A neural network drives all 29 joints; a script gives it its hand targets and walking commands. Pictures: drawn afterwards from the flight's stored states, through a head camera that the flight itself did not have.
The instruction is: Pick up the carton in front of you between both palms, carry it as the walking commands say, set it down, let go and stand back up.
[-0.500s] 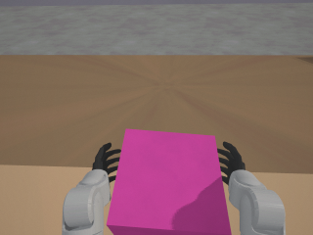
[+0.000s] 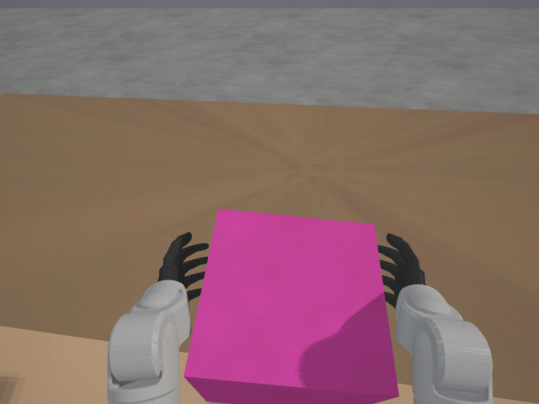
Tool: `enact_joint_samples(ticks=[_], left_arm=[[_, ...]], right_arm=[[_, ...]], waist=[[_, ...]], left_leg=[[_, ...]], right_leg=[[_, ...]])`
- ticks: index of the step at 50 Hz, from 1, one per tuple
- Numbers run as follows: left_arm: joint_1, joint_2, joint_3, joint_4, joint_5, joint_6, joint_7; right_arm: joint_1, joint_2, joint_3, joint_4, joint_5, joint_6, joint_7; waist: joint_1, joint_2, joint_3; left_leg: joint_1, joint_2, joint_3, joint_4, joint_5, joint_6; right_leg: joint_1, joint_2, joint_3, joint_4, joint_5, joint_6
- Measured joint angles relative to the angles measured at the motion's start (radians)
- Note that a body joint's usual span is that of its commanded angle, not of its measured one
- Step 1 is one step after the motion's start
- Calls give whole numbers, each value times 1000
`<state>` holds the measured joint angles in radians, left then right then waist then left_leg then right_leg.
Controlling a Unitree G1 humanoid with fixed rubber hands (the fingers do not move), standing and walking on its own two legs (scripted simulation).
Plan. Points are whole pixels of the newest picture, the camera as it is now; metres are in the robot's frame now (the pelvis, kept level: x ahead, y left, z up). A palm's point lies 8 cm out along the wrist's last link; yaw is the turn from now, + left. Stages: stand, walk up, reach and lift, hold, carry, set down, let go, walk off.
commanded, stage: carry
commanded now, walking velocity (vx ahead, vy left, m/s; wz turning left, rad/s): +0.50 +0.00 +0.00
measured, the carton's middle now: (283, 320) +0.25 +0.01 +0.02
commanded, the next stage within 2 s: none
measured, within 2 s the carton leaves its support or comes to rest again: neither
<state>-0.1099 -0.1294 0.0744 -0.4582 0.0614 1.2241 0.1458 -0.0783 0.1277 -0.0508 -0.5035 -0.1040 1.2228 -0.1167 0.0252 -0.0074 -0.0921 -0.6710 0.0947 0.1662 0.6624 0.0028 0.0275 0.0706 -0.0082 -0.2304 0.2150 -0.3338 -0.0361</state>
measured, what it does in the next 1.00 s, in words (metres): walks ahead: left foot, then right foot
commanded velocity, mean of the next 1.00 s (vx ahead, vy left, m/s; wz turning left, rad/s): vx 0.50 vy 0.00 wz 0.00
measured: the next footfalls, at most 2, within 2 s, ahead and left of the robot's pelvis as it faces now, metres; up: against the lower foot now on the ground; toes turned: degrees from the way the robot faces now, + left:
left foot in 0.12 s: +0.29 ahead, +0.10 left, +0.00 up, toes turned +9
right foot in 0.66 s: +0.60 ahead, -0.06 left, -0.02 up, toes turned -6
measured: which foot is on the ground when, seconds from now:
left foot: up 0.00-0.10, down 0.12-0.64, up 0.66-1.00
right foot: down 0.00-0.14, up 0.16-0.64, down 0.66-1.00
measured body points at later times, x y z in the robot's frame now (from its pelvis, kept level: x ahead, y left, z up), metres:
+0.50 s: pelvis +0.32 +0.02 +0.00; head +0.35 +0.03 +0.45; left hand +0.69 +0.15 +0.11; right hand +0.66 -0.15 +0.12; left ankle +0.25 +0.09 -0.74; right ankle +0.45 -0.11 -0.68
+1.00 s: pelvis +0.68 -0.08 -0.03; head +0.78 -0.09 +0.41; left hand +1.03 +0.10 +0.05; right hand +1.05 -0.20 +0.04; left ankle +0.79 +0.05 -0.72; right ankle +0.57 -0.06 -0.76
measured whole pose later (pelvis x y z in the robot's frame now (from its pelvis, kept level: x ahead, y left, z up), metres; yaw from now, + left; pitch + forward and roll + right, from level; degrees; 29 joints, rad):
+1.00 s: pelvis +0.68 -0.08 -0.03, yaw +0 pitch +7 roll +3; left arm -0.52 -0.11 0.26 -0.18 0.02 1.06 0.17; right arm -0.47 0.16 -0.22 -0.24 -0.12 1.07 -0.13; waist 0.09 -0.02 0.11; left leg -0.71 0.00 0.08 0.79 -0.02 0.07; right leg -0.17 0.09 -0.14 0.45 -0.24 -0.17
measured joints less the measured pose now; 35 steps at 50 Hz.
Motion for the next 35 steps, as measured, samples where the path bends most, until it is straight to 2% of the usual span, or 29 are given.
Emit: enact_joint_samples(ticks=[3, 5, 6, 7, 8, 10, 12, 16, 21, 24, 27, 30, 32, 33, 34, 35], left_arm=[[-16, -1, 4, 8, 4, 20, 0], [-32, -2, 15, 17, 10, 30, 0], [-43, 0, 22, 24, 13, 32, 0], [-58, 2, 33, 40, 13, 32, 0], [-73, 4, 41, 56, 15, 31, 0], [-98, 3, 53, 87, 21, 32, 2], [-128, -10, 76, 117, 26, 27, 3], [-215, -6, 95, 181, 29, -18, 4], [-339, 33, 113, 285, 17, -60, 14], [-405, 50, 135, 342, 8, -68, 23], [-458, 64, 160, 383, 3, -65, 26], [-499, 74, 184, 408, -5, -61, 26], [-524, 71, 191, 436, -4, -67, 26], [-536, 67, 191, 451, 1, -71, 26], [-539, 62, 191, 457, 4, -80, 26], [-540, 58, 191, 461, 7, -86, 26]], right_arm=[[-12, 0, -10, 4, 7, 20, -4], [-38, 1, -19, 27, 12, 28, -5], [-56, 3, -23, 47, 15, 27, -5], [-75, 5, -29, 72, 16, 21, -6], [-94, 7, -37, 96, 19, 18, -7], [-122, 11, -58, 136, 26, 15, -9], [-142, 15, -76, 163, 27, 5, -8], [-215, 9, -115, 214, 31, -39, -6], [-351, -24, -135, 320, 34, -74, -18], [-428, -42, -148, 387, 40, -81, -21], [-487, -51, -156, 441, 47, -82, -29], [-529, -60, -156, 464, 51, -75, -39], [-546, -71, -162, 474, 52, -66, -41], [-551, -78, -165, 477, 52, -64, -39], [-557, -88, -162, 481, 53, -65, -37], [-558, -92, -161, 482, 51, -65, -34]], waist=[[-7, -10, -3], [-18, -24, -2], [-33, -34, 1], [-51, -50, 7], [-65, -51, 15], [-74, -41, 39], [-75, -31, 53], [-69, -18, 72], [-63, -14, 67], [-66, -13, 63], [-74, -10, 57], [-78, -5, 51], [-69, 2, 50], [-57, 2, 55], [-39, 19, 68], [-28, 29, 85]], left_leg=[[65, -27, 30, -83, 7, 20], [150, -54, 62, -125, -56, 25], [181, -67, 72, -123, -74, 47], [174, -75, 78, -67, -111, 70], [171, -75, 77, -29, -153, 83], [205, -74, 78, -43, -189, 83], [252, -79, 80, -101, -192, 78], [339, -86, 74, -192, -210, 75], [437, -94, 59, -253, -262, 60], [505, -103, 45, -281, -305, 43], [567, -106, 27, -283, -365, 21], [622, -105, 13, -256, -449, -7], [633, -94, 10, -154, -523, -22], [614, -83, 11, -38, -556, -23], [571, -68, -14, 110, -545, -16], [512, -77, -66, 268, -538, -11]], right_leg=[[89, -6, 17, 6, -76, 28], [105, -31, 21, 122, -165, 43], [81, -53, 18, 249, -213, 42], [18, -79, 35, 430, -184, 32], [-70, -76, 87, 621, -166, 25], [-248, -51, 172, 909, -128, 0], [-403, -50, 200, 1024, -67, -16], [-630, -75, 195, 982, 46, -17], [-778, -89, 167, 797, 120, -5], [-799, -82, 154, 675, 199, -3], [-774, -62, 129, 541, 282, -15], [-713, -30, 93, 422, 307, -37], [-626, -7, 71, 321, 308, -48], [-587, -2, 64, 298, 373, -56], [-593, 9, 57, 353, 385, -81], [-595, 14, 51, 407, 345, -99]])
